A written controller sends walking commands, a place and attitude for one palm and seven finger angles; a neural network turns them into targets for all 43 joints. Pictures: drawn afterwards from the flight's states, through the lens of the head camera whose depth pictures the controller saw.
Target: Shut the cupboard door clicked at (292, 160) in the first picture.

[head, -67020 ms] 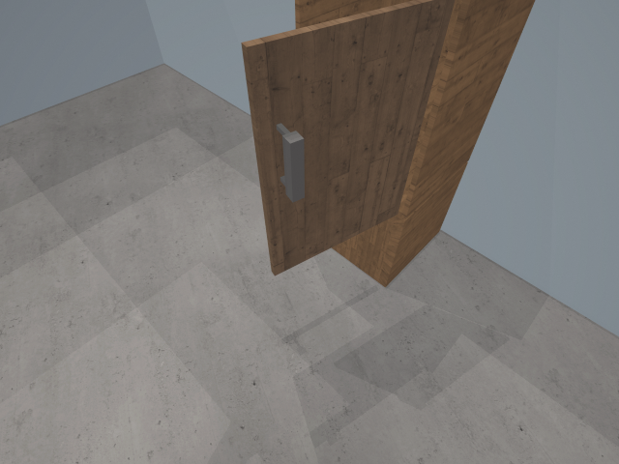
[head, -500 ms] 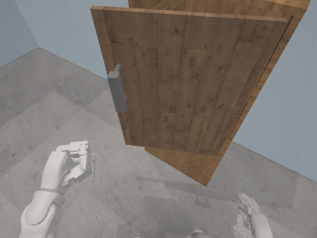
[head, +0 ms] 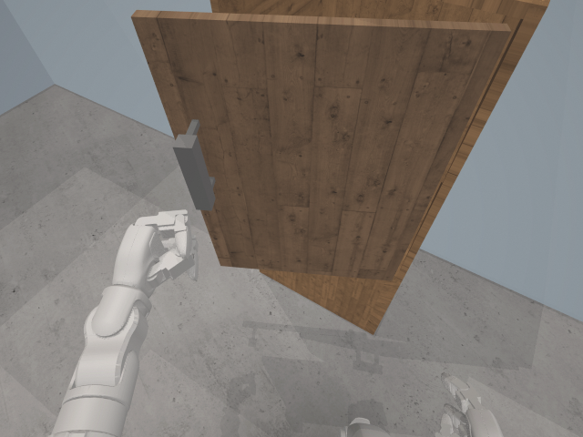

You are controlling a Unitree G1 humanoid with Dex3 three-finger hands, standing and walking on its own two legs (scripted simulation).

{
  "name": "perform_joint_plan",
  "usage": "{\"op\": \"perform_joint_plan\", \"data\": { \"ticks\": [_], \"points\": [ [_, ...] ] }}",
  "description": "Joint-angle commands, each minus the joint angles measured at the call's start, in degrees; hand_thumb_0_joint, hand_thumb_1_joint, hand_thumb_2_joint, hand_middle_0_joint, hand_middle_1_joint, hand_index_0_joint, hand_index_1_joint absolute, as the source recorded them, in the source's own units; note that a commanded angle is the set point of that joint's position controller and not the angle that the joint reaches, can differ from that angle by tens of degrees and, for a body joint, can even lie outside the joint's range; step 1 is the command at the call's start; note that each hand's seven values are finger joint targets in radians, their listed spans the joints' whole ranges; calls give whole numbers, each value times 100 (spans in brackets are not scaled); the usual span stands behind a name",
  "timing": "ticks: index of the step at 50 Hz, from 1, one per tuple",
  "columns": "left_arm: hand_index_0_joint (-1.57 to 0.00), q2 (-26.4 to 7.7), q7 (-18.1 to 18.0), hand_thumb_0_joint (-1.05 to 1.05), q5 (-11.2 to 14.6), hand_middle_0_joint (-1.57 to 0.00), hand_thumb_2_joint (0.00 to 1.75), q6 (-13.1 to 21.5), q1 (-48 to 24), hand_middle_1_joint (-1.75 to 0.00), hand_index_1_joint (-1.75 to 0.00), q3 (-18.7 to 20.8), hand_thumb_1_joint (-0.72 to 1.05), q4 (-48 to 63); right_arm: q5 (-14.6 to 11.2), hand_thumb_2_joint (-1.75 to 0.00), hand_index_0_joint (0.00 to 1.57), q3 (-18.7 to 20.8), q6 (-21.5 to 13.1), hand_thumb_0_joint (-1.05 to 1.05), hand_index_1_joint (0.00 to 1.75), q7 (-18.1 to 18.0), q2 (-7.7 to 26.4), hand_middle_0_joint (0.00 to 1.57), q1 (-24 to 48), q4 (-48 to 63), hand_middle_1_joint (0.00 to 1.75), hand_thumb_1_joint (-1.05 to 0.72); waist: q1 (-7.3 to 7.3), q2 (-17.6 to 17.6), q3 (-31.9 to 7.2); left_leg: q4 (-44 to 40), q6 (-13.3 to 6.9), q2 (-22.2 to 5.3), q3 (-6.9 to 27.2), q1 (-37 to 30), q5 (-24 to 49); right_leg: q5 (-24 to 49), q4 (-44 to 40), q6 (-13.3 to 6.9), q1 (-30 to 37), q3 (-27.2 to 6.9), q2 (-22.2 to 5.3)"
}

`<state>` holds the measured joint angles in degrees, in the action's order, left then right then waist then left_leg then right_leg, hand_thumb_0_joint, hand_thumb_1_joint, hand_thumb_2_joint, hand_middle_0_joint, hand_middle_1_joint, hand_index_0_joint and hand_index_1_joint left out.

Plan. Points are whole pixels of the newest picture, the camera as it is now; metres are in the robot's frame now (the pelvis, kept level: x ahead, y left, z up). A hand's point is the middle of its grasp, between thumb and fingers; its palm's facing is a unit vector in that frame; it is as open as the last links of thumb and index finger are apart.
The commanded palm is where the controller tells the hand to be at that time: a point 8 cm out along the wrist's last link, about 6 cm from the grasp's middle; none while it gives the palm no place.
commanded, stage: bring the fist close to the handle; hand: left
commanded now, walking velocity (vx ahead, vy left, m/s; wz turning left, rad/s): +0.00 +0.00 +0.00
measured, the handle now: (200, 165) +0.49 +0.17 +0.07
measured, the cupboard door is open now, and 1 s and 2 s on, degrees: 25 25 11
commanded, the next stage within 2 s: push the door shut along its arc in 0.74 s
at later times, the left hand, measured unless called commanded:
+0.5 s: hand (219, 211) +0.39 +0.12 +0.08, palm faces -0.06 -1.00 -0.01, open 3.1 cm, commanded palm +0.36 +0.19 +0.08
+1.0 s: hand (214, 215) +0.39 +0.13 +0.08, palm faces -0.10 -0.99 -0.03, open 3.1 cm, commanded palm +0.38 +0.19 +0.08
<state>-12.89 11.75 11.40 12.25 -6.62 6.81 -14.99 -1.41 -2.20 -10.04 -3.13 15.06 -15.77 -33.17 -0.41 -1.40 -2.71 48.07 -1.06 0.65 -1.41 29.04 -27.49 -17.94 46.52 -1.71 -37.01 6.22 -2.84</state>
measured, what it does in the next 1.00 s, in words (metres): stands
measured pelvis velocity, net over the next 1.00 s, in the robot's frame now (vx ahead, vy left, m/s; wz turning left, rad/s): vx -0.02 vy -0.01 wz -0.02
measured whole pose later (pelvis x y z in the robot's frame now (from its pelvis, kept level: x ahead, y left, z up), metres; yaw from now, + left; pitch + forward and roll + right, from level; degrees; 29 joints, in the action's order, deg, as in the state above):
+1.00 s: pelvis -0.02 -0.01 +0.00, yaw -1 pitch +9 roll +1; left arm -15.2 12.9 10.0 19.5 -31.4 10.7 -47.2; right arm -1.9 -1.9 -4.1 -3.1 15.4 -15.5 -34.9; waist -3.1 -0.3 -2.5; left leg 46.5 -0.8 0.5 -2.7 31.2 -24.5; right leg -14.6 44.8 -2.4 -39.6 5.0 -2.4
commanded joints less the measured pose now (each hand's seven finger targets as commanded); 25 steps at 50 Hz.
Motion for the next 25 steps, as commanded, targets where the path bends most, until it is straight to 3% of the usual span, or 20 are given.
{"op": "perform_joint_plan", "data": {
  "ticks": [1, 4, 5, 10, 13, 14, 17, 20, 21, 23, 24, 25],
  "points": [
    [-130, -890, 27, 0, 182, -130, 90, 336, -2162, -150, -150, 464, 90, 961, -40, -90, 20, 308, -208, 0, 30, -98, 708, 20, 40, 752, 30, -90, -92, 153, -1783, -866, 82, 61, 195, 336, 1609, 1225, -492, 51, 2050, -505, 52],
    [-130, -1150, -97, 0, 225, -130, 90, 516, -2394, -150, -150, 774, 90, 810, -12, -90, 20, 308, -162, 0, 30, -106, 695, 20, 3, 701, 30, -90, -5, 185, -2066, -851, 89, 51, 192, 296, 1961, 1669, -401, 39, 2328, -522, 55],
    [-130, -995, -115, 0, 232, -130, 90, 571, -2446, -150, -150, 691, 90, 726, -6, -90, 20, 305, -150, 0, 30, -90, 655, 20, 2, 684, 30, -90, -5, 134, -2101, -849, 89, 58, 158, 288, 2033, 1812, -389, 50, 2357, -538, 47],
    [-130, -677, -75, 0, 58, -130, 90, 609, -2584, -150, -150, 364, 90, -265, -33, -90, 20, 351, -20, 0, 30, -12, 708, 20, -162, 561, 30, -90, -130, 260, -1686, -860, 94, 26, 108, 439, 1984, 1837, -417, 54, 2058, -502, 58],
    [-130, -640, -28, 0, 7, -130, 90, 507, -3106, -150, -150, 246, 90, -728, -50, -90, 20, 358, 87, 0, 30, 8, 759, 20, -212, 535, 30, -90, -234, 280, -1462, -882, 84, 49, 106, 574, 1575, 1409, -528, 59, 1818, -524, 55],
    [-130, -833, -41, 0, -21, -130, 90, 515, -3395, -150, -150, 361, 90, -828, -51, -90, 20, 372, 124, 0, 30, -15, 793, 20, -240, 502, 30, -90, -263, 310, -1504, -879, 76, 37, 133, 559, 1532, 1329, -530, 45, 1803, -523, 55],
    [-130, -875, -139, 0, -6, -130, 90, 687, -4130, -150, -150, 415, 90, -736, -36, -90, 20, 371, 163, 0, 30, -28, 744, 20, -228, 504, 30, -90, -278, 233, -1951, -847, 56, 61, 115, 472, 1523, 1363, -506, 58, 1944, -590, 48],
    [-130, -1311, -266, 0, 38, -130, 90, 978, -3908, -150, -150, 914, 90, -661, 12, -90, 20, 379, 188, 0, 30, -13, 733, 20, -276, 524, 30, -90, -37, 226, -2529, -859, 59, 72, 111, 437, 1872, 1813, -386, 37, 2484, -643, 52],
    [-130, -1278, -276, 0, 42, -130, 90, 1038, -3695, -150, -150, 946, 90, -734, 9, -90, 20, 379, 198, 0, 30, 0, 702, 20, -257, 529, 30, -90, 13, 230, -2576, -854, 56, 80, 59, 478, 1935, 1959, -383, 42, 2599, -680, 48],
    [-130, -1138, -266, 0, 7, -130, 90, 1110, -3509, -150, -150, 853, 90, -900, 13, -90, 20, 375, 225, 0, 30, 39, 688, 20, -285, 511, 30, -90, 20, 203, -2431, -904, 66, 67, 37, 535, 1934, 1996, -392, 37, 2538, -664, 59],
    [-130, -1230, -258, 0, -22, -130, 90, 1097, -3331, -150, -150, 931, 90, -1077, 11, -90, 20, 388, 255, 0, 30, 48, 725, 20, -321, 516, 30, -90, 17, 329, -2329, -923, 47, 56, 46, 594, 1942, 1998, -412, 32, 2532, -640, 76],
    [-130, -1160, -229, 0, -39, -130, 90, 1056, -3233, -150, -150, 862, 90, -1230, -7, -90, 20, 376, 294, 0, 30, 61, 724, 20, -297, 514, 30, -90, -4, 326, -2079, -961, 49, 49, 19, 698, 1808, 1884, -478, 42, 2433, -658, 62]
  ]
}}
